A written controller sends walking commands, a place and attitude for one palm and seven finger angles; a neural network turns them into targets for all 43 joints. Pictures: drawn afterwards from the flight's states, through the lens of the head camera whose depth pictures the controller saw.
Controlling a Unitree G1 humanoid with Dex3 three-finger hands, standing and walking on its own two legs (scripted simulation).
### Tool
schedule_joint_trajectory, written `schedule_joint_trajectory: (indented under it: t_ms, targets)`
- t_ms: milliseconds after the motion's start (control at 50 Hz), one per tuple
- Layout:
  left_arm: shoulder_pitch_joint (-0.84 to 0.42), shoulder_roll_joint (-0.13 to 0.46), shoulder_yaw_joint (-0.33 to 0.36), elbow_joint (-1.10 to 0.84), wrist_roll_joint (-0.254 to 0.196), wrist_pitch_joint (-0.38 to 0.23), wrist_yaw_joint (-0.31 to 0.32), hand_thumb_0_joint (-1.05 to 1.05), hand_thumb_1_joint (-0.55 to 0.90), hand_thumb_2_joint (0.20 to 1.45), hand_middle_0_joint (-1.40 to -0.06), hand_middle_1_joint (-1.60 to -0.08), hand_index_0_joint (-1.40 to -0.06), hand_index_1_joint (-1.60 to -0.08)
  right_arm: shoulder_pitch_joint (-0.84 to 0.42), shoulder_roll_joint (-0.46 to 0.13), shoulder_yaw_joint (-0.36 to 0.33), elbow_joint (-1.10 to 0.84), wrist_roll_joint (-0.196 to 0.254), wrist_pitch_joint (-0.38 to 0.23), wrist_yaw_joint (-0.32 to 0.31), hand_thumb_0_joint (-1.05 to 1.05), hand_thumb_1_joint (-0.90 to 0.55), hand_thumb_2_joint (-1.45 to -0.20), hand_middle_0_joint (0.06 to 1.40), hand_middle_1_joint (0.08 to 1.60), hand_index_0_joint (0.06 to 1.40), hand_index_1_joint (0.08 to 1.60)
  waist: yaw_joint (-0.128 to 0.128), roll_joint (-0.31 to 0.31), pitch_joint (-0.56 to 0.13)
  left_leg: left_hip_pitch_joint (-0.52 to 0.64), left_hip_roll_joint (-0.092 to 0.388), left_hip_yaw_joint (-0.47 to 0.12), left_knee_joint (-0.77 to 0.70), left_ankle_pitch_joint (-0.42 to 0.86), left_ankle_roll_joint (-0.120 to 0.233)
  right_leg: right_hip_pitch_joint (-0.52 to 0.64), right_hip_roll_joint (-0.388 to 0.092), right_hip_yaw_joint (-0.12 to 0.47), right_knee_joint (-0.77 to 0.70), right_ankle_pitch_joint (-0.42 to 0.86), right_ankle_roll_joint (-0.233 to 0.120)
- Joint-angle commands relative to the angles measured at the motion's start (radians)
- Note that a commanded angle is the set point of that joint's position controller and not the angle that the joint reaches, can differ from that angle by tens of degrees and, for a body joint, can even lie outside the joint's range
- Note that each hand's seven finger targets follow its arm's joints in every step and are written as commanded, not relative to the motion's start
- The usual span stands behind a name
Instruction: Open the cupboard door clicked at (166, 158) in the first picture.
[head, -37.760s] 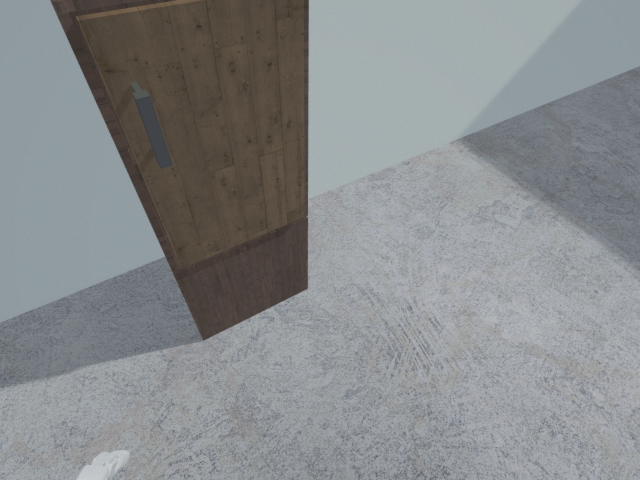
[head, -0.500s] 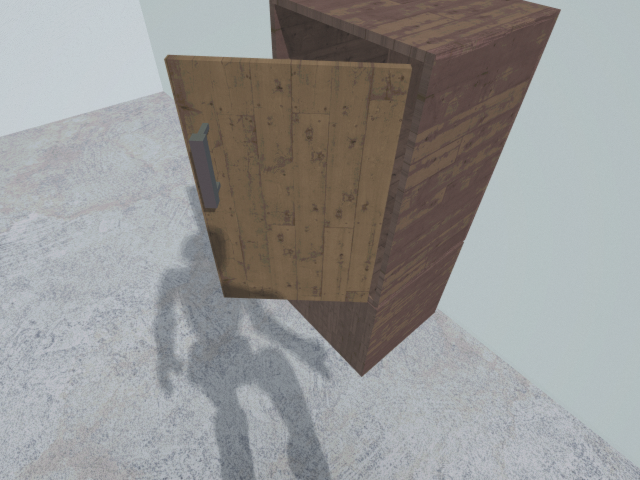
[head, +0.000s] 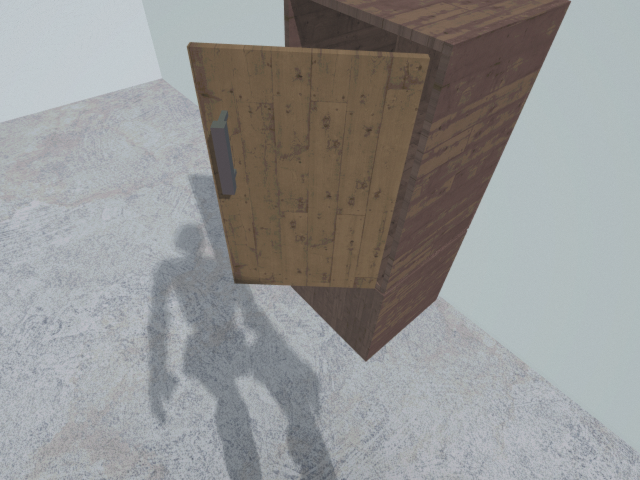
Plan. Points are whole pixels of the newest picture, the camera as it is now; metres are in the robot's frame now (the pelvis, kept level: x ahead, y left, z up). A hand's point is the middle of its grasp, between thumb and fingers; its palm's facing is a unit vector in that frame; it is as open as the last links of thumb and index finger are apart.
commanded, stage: shuffle to correct the standing spot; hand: left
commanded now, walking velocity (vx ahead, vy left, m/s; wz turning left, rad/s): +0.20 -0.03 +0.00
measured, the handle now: (226, 153) +0.61 +0.21 +0.08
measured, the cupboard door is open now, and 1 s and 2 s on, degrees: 48 48 48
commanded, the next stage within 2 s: come to a stop and stand still in 0.28 s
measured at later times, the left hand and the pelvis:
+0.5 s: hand out of the picture +0.09 +0.20 -0.17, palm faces -0.03 -0.98 -0.18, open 7.3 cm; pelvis +0.05 +0.02 +0.01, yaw -3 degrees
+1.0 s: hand out of the picture +0.12 +0.18 -0.18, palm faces +0.03 -0.98 -0.20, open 7.3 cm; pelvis +0.05 +0.01 -0.01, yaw -1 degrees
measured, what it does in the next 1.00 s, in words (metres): steps on the spot: right foot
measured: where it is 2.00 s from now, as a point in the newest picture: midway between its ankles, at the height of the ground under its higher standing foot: outside the picture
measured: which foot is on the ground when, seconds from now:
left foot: down 0.00-1.00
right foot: down 0.00-0.20, up 0.22-0.62, down 0.64-0.94, up 0.96-1.00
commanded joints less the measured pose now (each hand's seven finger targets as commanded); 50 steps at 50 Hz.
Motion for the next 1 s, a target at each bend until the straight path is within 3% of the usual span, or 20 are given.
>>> schedule_joint_trajectory:
  t_ms: [0,60,100,140,160,180,200,220,280,420,540,580,620,640,720,800,860,900,920,980]
  targets:
    - [0.15,0.076,0.029,0.009,-0.004,-0.014,0.002,0.0,0.9,0.9,-0.2,-0.3,-0.2,-0.3,-0.031,-0.115,-0.031,-0.072,0.004,-0.029,-0.009,0.0,-0.9,-0.9,0.2,0.3,0.2,0.3,0.034,-0.035,0.092,-0.072,0.073,-0.115,-0.087,-0.355,-0.015,-0.078,-0.053,0.094,-0.145,-0.204,-0.074]
    - [0.117,0.11,0.046,0.007,-0.011,-0.029,0.016,0.0,0.9,0.9,-0.2,-0.3,-0.2,-0.3,-0.02,-0.052,-0.024,-0.079,0.004,-0.039,-0.003,0.0,-0.9,-0.9,0.2,0.3,0.2,0.3,0.012,-0.216,0.127,-0.135,0.015,0.0,0.234,-0.16,-0.03,-0.104,-0.211,0.312,-0.301,-0.327,-0.147]
    - [0.071,0.104,0.045,-0.008,-0.011,-0.04,0.02,0.0,0.9,0.9,-0.2,-0.3,-0.2,-0.3,0.01,-0.033,-0.021,-0.077,0.008,-0.057,0.001,0.0,-0.9,-0.9,0.2,0.3,0.2,0.3,-0.018,-0.162,0.115,-0.079,0.033,-0.012,0.186,-0.128,-0.017,-0.119,-0.201,0.261,-0.249,-0.192,-0.145]
    - [0.036,0.072,0.037,-0.012,-0.008,-0.034,0.015,0.0,0.9,0.9,-0.2,-0.3,-0.2,-0.3,0.102,-0.04,-0.025,-0.044,0.013,-0.067,-0.002,0.0,-0.9,-0.9,0.2,0.3,0.2,0.3,-0.059,-0.039,0.122,0.117,0.048,-0.045,0.019,-0.168,-0.017,-0.269,-0.102,0.129,-0.093,-0.182,-0.095]
    - [0.036,0.031,0.03,-0.017,-0.008,-0.031,0.01,0.0,0.9,0.9,-0.2,-0.3,-0.2,-0.3,0.184,-0.086,-0.035,-0.018,0.008,-0.072,-0.013,0.0,-0.9,-0.9,0.2,0.3,0.2,0.3,-0.077,0.103,0.126,0.201,0.15,-0.206,-0.105,-0.265,0.016,-0.364,-0.012,0.05,0.084,-0.145,-0.06]
    - [0.041,-0.011,0.024,-0.032,-0.007,-0.031,0.006,0.0,0.9,0.9,-0.2,-0.3,-0.2,-0.3,0.264,-0.156,-0.054,-0.002,-0.003,-0.075,-0.022,0.0,-0.9,-0.9,0.2,0.3,0.2,0.3,-0.091,0.279,0.119,0.25,0.327,-0.464,-0.293,-0.423,0.081,-0.464,0.06,-0.079,0.335,-0.142,-0.018]
    - [0.003,0.008,0.025,-0.045,0.007,-0.026,0.007,0.0,0.9,0.9,-0.2,-0.3,-0.2,-0.3,0.263,-0.164,-0.056,0.001,-0.002,-0.077,-0.026,0.0,-0.9,-0.9,0.2,0.3,0.2,0.3,-0.087,0.243,0.158,0.167,0.383,-0.521,-0.372,-0.49,0.104,-0.473,0.009,-0.016,0.493,-0.137,-0.027]
    - [0.011,0.019,0.028,-0.04,0.01,-0.024,0.003,0.0,0.9,0.9,-0.2,-0.3,-0.2,-0.3,0.208,-0.135,-0.047,-0.011,0.003,-0.08,-0.027,0.0,-0.9,-0.9,0.2,0.3,0.2,0.3,-0.049,0.192,0.187,0.085,0.376,-0.491,-0.388,-0.505,0.12,-0.469,-0.036,0.011,0.559,-0.081,-0.033]
    - [0.031,-0.02,0.03,-0.012,0.008,-0.026,-0.01,0.0,0.9,0.9,-0.2,-0.3,-0.2,-0.3,0.141,-0.078,-0.03,-0.028,0.006,-0.098,-0.03,0.0,-0.9,-0.9,0.2,0.3,0.2,0.3,-0.01,0.026,0.176,-0.008,0.336,-0.348,-0.383,-0.311,0.122,-0.421,-0.088,0.017,0.585,0.078,-0.007]
    - [-0.059,-0.039,0.034,-0.057,0.002,-0.011,-0.011,0.0,0.9,0.9,-0.2,-0.3,-0.2,-0.3,0.15,-0.049,-0.028,-0.009,0.003,-0.105,-0.044,0.0,-0.9,-0.9,0.2,0.3,0.2,0.3,-0.013,0.054,0.064,0.123,0.282,-0.202,-0.32,0.033,0.123,-0.394,-0.087,-0.017,0.352,0.153,0.033]
    - [-0.074,-0.034,0.024,-0.042,-0.01,-0.013,0.01,0.0,0.9,0.9,-0.2,-0.3,-0.2,-0.3,0.126,-0.036,-0.021,0.014,0.001,-0.084,-0.042,0.0,-0.9,-0.9,0.2,0.3,0.2,0.3,-0.001,0.109,0.03,0.094,0.232,-0.106,-0.15,0.385,0.084,-0.128,-0.035,-0.07,0.048,0.192,0.038]
    - [-0.03,0.008,0.032,-0.026,-0.01,-0.027,0.019,0.0,0.9,0.9,-0.2,-0.3,-0.2,-0.3,0.128,-0.025,-0.024,0.017,0.009,-0.079,-0.037,0.0,-0.9,-0.9,0.2,0.3,0.2,0.3,0.022,0.05,0.005,0.056,0.181,-0.077,-0.055,0.321,0.021,-0.002,-0.054,-0.039,-0.086,0.362,0.03]
    - [-0.036,0.072,0.036,-0.034,-0.01,-0.036,0.032,0.0,0.9,0.9,-0.2,-0.3,-0.2,-0.3,0.134,0.021,-0.021,0.002,0.017,-0.067,-0.026,0.0,-0.9,-0.9,0.2,0.3,0.2,0.3,0.002,-0.048,0.009,-0.051,0.094,-0.033,-0.011,0.047,-0.036,0.05,-0.191,0.087,-0.026,0.686,-0.035]
    - [-0.052,0.086,0.038,-0.04,-0.011,-0.033,0.032,0.0,0.9,0.9,-0.2,-0.3,-0.2,-0.3,0.145,0.033,-0.023,0.0,0.018,-0.059,-0.022,0.0,-0.9,-0.9,0.2,0.3,0.2,0.3,-0.007,-0.023,0.028,-0.043,0.068,-0.022,-0.008,-0.007,-0.045,0.009,-0.228,0.077,-0.013,0.734,-0.058]
    - [-0.105,0.109,0.055,-0.073,-0.008,-0.02,0.038,0.0,0.9,0.9,-0.2,-0.3,-0.2,-0.3,0.141,0.01,-0.043,-0.018,0.011,-0.025,-0.023,0.0,-0.9,-0.9,0.2,0.3,0.2,0.3,-0.013,-0.166,-0.027,0.037,0.053,0.007,0.126,0.0,-0.06,-0.064,-0.252,0.113,-0.047,0.64,-0.103]
    - [-0.159,0.131,0.074,-0.109,-0.001,-0.006,0.044,0.0,0.9,0.9,-0.2,-0.3,-0.2,-0.3,0.106,0.006,-0.051,-0.054,0.008,-0.003,-0.02,0.0,-0.9,-0.9,0.2,0.3,0.2,0.3,-0.006,-0.192,-0.003,0.017,0.035,-0.002,0.198,-0.185,-0.067,-0.129,-0.305,0.166,-0.108,0.505,-0.161]
    - [-0.209,0.115,0.075,-0.137,-0.003,0.009,0.038,0.0,0.9,0.9,-0.2,-0.3,-0.2,-0.3,0.145,-0.001,-0.052,-0.056,0.009,-0.012,-0.016,0.0,-0.9,-0.9,0.2,0.3,0.2,0.3,-0.039,-0.102,-0.009,0.137,0.057,-0.023,0.018,-0.053,-0.051,-0.242,-0.215,0.098,-0.053,0.246,-0.092]
    - [-0.21,0.042,0.064,-0.156,-0.008,0.023,0.028,0.0,0.9,0.9,-0.2,-0.3,-0.2,-0.3,0.089,-0.082,-0.06,-0.092,-0.004,-0.024,-0.013,0.0,-0.9,-0.9,0.2,0.3,0.2,0.3,-0.027,0.19,0.046,0.017,0.23,-0.239,-0.204,-0.122,0.03,-0.281,-0.028,-0.063,0.149,-0.01,0.008]
    - [-0.198,0.028,0.061,-0.147,-0.001,0.025,0.028,0.0,0.9,0.9,-0.2,-0.3,-0.2,-0.3,0.028,-0.1,-0.062,-0.112,-0.004,-0.033,-0.015,0.0,-0.9,-0.9,0.2,0.3,0.2,0.3,-0.017,0.26,0.06,-0.091,0.301,-0.308,-0.304,-0.19,0.089,-0.207,-0.017,-0.057,0.316,-0.034,0.021]
    - [-0.109,0.01,0.055,-0.093,0.001,0.022,0.013,0.0,0.9,0.9,-0.2,-0.3,-0.2,-0.3,-0.071,-0.093,-0.047,-0.126,-0.007,-0.042,-0.021,0.0,-0.9,-0.9,0.2,0.3,0.2,0.3,0.028,0.133,0.06,-0.088,0.264,-0.242,-0.305,-0.235,0.108,-0.207,-0.025,-0.006,0.442,-0.022,0.013]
